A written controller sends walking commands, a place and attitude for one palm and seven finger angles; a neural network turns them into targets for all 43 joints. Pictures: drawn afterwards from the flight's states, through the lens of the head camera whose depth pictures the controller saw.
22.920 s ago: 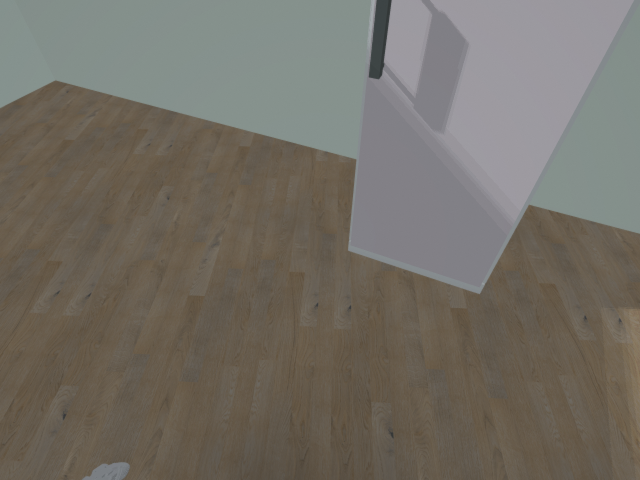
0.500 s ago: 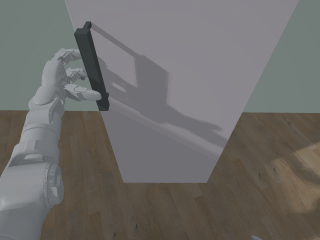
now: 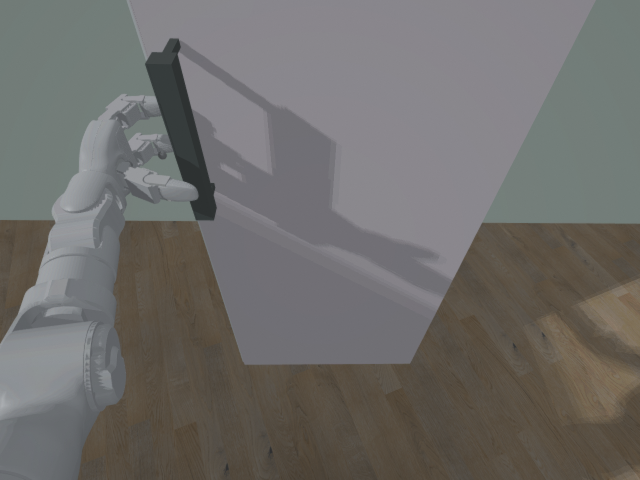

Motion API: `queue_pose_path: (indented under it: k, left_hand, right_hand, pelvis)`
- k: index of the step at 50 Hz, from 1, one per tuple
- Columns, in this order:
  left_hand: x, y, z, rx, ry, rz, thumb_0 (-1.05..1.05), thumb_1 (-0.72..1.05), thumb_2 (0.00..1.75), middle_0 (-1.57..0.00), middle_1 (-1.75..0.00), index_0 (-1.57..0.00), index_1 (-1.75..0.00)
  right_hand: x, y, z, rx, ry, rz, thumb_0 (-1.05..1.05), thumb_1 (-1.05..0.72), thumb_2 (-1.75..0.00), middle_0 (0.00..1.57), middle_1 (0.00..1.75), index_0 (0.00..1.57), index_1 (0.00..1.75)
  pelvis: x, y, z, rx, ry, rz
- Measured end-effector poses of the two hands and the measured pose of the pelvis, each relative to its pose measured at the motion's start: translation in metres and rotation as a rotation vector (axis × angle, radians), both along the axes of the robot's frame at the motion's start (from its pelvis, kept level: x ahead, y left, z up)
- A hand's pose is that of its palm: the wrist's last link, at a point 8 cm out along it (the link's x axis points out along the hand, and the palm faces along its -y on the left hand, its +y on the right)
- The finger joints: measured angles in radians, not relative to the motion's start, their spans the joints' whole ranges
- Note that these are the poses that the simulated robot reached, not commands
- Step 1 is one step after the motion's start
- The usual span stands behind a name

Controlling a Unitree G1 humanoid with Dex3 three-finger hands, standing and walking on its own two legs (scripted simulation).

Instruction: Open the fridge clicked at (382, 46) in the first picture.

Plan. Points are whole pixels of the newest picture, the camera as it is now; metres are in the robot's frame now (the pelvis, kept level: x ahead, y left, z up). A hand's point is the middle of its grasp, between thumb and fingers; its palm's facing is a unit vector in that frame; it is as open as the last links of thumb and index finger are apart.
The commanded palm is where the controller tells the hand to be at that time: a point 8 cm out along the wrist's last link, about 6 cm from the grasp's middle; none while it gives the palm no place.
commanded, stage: slide the fingers in behind the handle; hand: left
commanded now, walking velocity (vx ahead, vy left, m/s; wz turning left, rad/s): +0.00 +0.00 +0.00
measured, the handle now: (191, 139) +0.51 +0.16 +0.16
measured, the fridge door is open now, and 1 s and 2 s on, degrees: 0 0 0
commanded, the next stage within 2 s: grip the handle and tug to test in 1.52 s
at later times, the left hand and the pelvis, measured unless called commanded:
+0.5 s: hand (177, 161) +0.46 +0.17 +0.17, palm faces +0.03 -1.00 +0.02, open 14.0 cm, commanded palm +0.43 +0.22 +0.17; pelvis +0.01 +0.01 +0.00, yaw +0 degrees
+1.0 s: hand (196, 160) +0.46 +0.15 +0.17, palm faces +0.03 -1.00 +0.00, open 13.9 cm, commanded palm +0.43 +0.19 +0.17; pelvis +0.01 +0.00 +0.00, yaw +0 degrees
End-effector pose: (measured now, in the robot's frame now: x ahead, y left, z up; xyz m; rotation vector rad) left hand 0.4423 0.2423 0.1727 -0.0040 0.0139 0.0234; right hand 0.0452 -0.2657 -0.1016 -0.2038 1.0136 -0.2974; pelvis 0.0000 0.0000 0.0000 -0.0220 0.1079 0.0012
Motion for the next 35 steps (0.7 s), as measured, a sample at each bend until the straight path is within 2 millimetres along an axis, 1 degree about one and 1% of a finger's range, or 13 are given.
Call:
queue_pose_path:
  k: [4, 10, 13, 16, 22, 25, 29, 35]
  left_hand:
    - [-0.004, -0.003, -0.002, 0.001, -0.005, -0.008, -0.02, -0.49, 0.3, -0.31, -1.21, -0.31, -1.21]
    - [-0.009, -0.006, -0.006, -0.014, 0.001, -0.003, -0.02, -0.5, 0.3, -0.3, -1.2, -0.3, -1.21]
    - [-0.01, -0.007, -0.004, 0.003, -0.003, 0.003, -0.02, -0.5, 0.3, -0.3, -1.2, -0.3, -1.2]
    - [-0.011, -0.012, 0.0, 0.017, -0.016, -0.007, -0.02, -0.5, 0.3, -0.3, -1.2, -0.3, -1.2]
    - [-0.009, -0.02, 0.0, -0.021, 0.012, -0.013, -0.02, -0.5, 0.3, -0.3, -1.2, -0.3, -1.2]
    - [-0.008, -0.019, -0.004, -0.017, 0.032, 0.005, -0.02, -0.5, 0.3, -0.3, -1.2, -0.3, -1.2]
    - [-0.007, -0.017, -0.006, 0.003, 0.026, 0.016, -0.02, -0.49, 0.3, -0.3, -1.2, -0.3, -1.2]
    - [-0.005, -0.025, -0.003, 0.0, 0.003, -0.009, -0.02, -0.5, 0.3, -0.3, -1.2, -0.3, -1.2]
  right_hand:
    - [0.006, 0.005, 0.001, 0.008, -0.026, -0.003, 0.01, -0.91, -0.89, 0.2, 0.3, 0.2, 0.3]
    - [0.021, 0.012, 0.004, 0.013, -0.06, 0.011, 0.01, -0.91, -0.89, 0.2, 0.3, 0.2, 0.3]
    - [0.029, 0.015, 0.006, 0.014, -0.078, 0.022, 0.01, -0.91, -0.89, 0.2, 0.3, 0.2, 0.3]
    - [0.037, 0.018, 0.007, 0.017, -0.09, 0.035, 0.01, -0.91, -0.89, 0.2, 0.3, 0.2, 0.3]
    - [0.046, 0.021, 0.007, 0.022, -0.098, 0.049, 0.01, -0.91, -0.89, 0.2, 0.3, 0.2, 0.3]
    - [0.048, 0.02, 0.008, 0.022, -0.102, 0.049, 0.01, -0.91, -0.89, 0.2, 0.3, 0.2, 0.3]
    - [0.044, 0.018, 0.008, 0.021, -0.093, 0.046, 0.01, -0.91, -0.89, 0.2, 0.3, 0.2, 0.3]
    - [0.034, 0.012, 0.004, 0.016, -0.053, 0.035, 0.01, -0.91, -0.89, 0.2, 0.3, 0.2, 0.3]
  pelvis:
    - [0.002, 0.003, 0.001, 0.0, -0.008, -0.006]
    - [0.004, 0.007, 0.001, -0.001, -0.021, -0.008]
    - [0.004, 0.008, 0.002, -0.001, -0.027, -0.005]
    - [0.004, 0.01, 0.002, -0.002, -0.03, -0.001]
    - [0.005, 0.01, 0.003, 0.001, -0.034, 0.0]
    - [0.005, 0.008, 0.003, 0.003, -0.032, -0.001]
    - [0.005, 0.007, 0.003, 0.002, -0.031, -0.001]
    - [0.005, 0.004, 0.003, 0.002, -0.029, 0.002]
